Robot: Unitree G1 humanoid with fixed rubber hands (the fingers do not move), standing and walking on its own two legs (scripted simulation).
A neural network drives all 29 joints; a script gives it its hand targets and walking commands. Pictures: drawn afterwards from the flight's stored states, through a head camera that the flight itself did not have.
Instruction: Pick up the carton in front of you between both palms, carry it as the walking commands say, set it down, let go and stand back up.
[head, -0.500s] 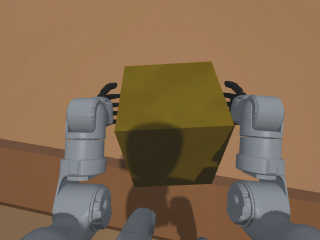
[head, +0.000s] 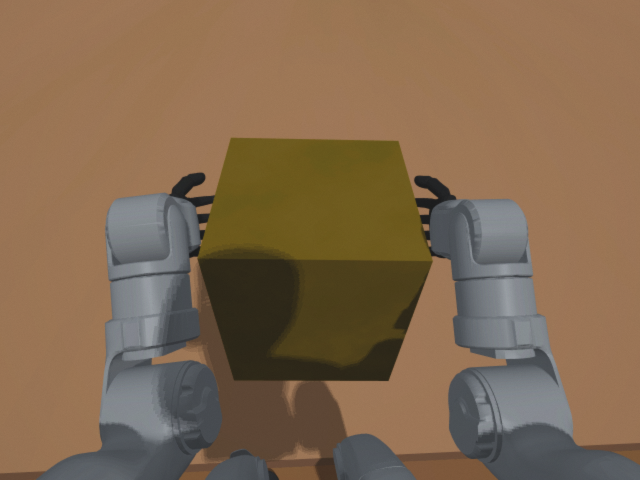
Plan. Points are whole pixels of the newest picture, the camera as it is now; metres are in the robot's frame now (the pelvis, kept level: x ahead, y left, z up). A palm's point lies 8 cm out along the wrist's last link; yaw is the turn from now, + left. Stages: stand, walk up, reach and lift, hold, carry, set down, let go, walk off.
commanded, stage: carry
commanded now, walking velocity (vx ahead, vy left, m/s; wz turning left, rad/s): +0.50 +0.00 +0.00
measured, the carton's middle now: (313, 264) +0.37 -0.03 +0.05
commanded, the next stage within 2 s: none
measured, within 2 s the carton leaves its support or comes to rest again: neither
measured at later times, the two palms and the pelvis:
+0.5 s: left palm (188, 11) +0.65 +0.11 +0.25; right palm out of the picture +0.68 -0.19 +0.25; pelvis +0.30 -0.07 +0.10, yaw +0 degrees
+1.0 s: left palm out of the picture +0.94 +0.11 +0.35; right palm out of the picture +0.95 -0.19 +0.36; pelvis +0.58 -0.04 +0.16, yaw +0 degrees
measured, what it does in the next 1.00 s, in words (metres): climbs: right foot 0.13 m higher, then left foot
